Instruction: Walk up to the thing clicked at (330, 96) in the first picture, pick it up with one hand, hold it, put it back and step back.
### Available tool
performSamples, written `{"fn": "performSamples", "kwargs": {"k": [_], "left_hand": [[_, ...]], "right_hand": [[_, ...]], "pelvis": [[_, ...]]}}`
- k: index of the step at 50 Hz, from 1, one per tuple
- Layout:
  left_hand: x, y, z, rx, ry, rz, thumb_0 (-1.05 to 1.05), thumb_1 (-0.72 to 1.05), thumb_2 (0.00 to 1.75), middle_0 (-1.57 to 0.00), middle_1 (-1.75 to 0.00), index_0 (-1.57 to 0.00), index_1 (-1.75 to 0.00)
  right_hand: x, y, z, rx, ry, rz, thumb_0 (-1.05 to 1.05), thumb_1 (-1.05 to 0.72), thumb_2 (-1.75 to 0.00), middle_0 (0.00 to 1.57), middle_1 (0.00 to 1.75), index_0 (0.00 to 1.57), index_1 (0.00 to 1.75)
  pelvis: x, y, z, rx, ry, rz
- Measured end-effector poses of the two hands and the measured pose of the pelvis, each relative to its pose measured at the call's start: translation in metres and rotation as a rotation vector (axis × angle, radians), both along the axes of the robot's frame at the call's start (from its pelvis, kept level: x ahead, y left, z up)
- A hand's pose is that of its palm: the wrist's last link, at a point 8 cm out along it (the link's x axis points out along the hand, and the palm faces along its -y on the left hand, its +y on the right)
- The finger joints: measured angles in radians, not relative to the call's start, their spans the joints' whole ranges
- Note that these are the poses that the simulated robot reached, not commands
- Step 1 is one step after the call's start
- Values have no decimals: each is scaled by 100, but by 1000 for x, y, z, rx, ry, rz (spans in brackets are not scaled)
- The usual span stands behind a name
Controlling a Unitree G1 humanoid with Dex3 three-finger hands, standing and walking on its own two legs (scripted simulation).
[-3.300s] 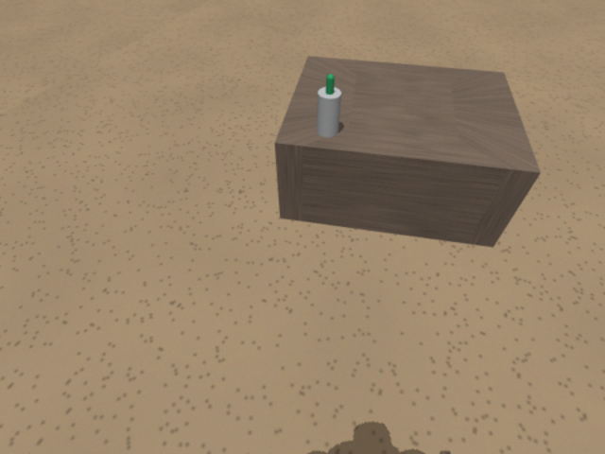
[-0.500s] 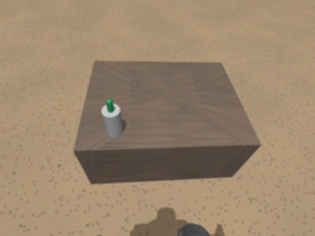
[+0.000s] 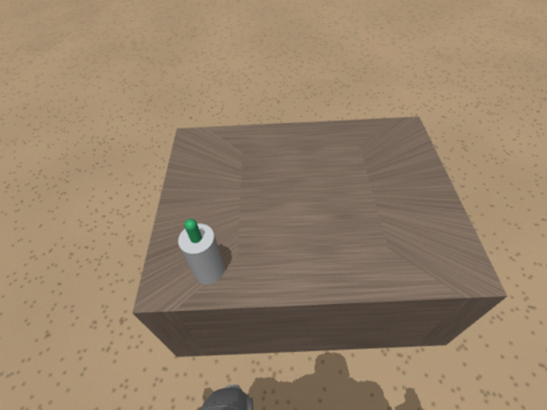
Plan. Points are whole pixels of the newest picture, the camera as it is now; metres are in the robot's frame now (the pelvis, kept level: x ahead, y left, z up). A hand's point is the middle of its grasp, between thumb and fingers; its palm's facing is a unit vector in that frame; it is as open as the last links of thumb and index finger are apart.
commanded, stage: walk up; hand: left
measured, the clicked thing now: (200, 248) +0.49 +0.22 -0.23
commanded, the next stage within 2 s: stand in 1.28 s
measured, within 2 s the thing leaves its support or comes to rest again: neither
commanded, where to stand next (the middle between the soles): +0.09 +0.01 m, yaw +1 degrees
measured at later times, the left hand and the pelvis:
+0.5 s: hand out of the picture +0.10 +0.28 -0.15, palm faces +0.00 -0.94 -0.34, open 7.4 cm; pelvis +0.03 +0.02 +0.01, yaw +0 degrees
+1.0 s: hand out of the picture +0.13 +0.27 -0.14, palm faces -0.02 -0.95 -0.32, open 7.4 cm; pelvis +0.04 +0.02 +0.02, yaw +0 degrees
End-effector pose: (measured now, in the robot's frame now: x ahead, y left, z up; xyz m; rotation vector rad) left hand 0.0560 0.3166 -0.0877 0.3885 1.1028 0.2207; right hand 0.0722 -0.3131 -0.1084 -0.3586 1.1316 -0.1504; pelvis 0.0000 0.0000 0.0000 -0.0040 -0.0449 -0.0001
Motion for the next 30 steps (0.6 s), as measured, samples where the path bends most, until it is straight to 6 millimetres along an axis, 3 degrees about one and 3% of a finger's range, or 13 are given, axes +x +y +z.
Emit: {"fn": "performSamples", "kwargs": {"k": [5,10,21,30], "left_hand": [[15,14,-30,-30,46,41,1,90,90,-20,-30,-20,-30],[26,11,-43,-64,78,52,1,90,90,-20,-30,-20,-30],[31,4,-31,-82,122,63,1,90,90,-20,-30,-20,-30],[41,6,-17,-64,124,73,1,90,90,-20,-30,-20,-30]], "right_hand": [[28,14,-3,-43,-20,-11,1,-91,-90,20,30,20,30],[49,27,2,-38,-21,-2,1,-91,-90,20,30,20,30],[85,46,8,19,-33,3,1,-91,-90,20,30,21,30],[82,41,10,30,-2,-25,1,-91,-90,20,30,20,30]], "pelvis": [[16,15,-13,6,-6,1],[23,17,-11,-11,1,3],[33,19,5,-17,2,2],[35,17,15,-10,-1,1]]}}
